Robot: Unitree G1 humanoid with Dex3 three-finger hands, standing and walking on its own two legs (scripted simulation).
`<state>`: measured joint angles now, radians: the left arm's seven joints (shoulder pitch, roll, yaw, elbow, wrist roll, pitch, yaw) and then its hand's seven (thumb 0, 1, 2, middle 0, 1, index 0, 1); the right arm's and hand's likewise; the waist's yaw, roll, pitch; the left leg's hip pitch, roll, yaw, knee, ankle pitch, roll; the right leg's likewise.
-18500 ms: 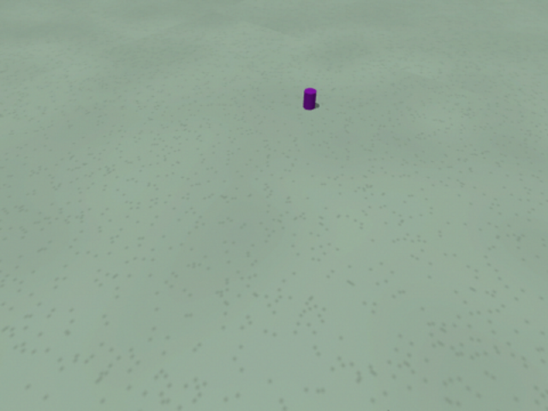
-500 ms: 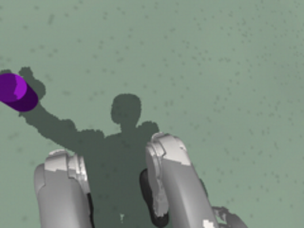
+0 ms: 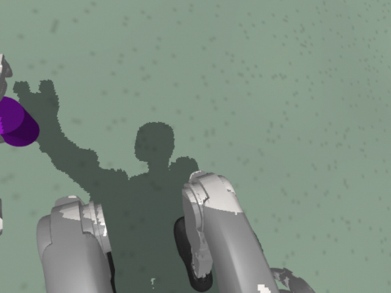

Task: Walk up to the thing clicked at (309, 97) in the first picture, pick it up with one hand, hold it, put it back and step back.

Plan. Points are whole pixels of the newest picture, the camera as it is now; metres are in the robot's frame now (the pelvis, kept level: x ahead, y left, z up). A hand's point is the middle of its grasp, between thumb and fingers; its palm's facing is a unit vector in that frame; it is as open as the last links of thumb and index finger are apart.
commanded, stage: approach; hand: left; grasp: from above
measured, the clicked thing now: (11, 123) +0.50 +0.31 -0.28
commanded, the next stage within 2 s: close in in 0.26 s
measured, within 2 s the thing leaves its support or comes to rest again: neither
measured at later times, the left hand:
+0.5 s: hand out of the picture +0.47 +0.33 -0.17, palm faces -0.49 -0.09 -0.86, open 14.0 cm
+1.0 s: hand (4, 122) +0.48 +0.30 -0.21, palm faces -0.45 -0.10 -0.89, open 13.6 cm
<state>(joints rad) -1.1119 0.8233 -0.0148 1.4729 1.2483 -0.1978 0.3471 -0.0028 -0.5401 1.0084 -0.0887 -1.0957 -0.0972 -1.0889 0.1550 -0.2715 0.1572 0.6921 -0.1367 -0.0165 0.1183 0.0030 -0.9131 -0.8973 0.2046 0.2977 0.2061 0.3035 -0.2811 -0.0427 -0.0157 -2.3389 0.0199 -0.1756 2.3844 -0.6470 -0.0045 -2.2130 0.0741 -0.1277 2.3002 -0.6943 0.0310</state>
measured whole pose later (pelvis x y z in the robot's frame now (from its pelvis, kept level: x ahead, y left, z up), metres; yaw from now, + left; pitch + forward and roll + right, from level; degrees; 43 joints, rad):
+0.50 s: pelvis +0.00 +0.00 -0.01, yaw +0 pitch +33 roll -9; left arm -1.04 0.86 0.03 1.42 1.16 -0.13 0.24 0.00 -0.54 0.99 -0.09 -1.07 -0.10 -1.06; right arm 0.19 -0.28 0.18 0.67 -0.12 0.00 0.10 0.00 -0.91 -0.89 0.21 0.30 0.21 0.30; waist -0.28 -0.02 0.02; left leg -2.33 0.03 -0.17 2.40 -0.65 -0.01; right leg -2.23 0.08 -0.12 2.32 -0.69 0.03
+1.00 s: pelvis +0.00 +0.00 -0.02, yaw -2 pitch +32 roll -11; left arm -1.11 0.90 0.06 1.60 1.25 -0.15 0.44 0.00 -0.49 1.08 -0.11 -1.08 -0.10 -1.09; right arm 0.15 -0.29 0.23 0.64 -0.17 -0.07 0.13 0.00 -0.90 -0.90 0.20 0.30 0.20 0.30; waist -0.35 -0.07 0.06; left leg -2.36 0.03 -0.20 2.45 -0.66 0.00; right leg -2.24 0.09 -0.15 2.34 -0.69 0.04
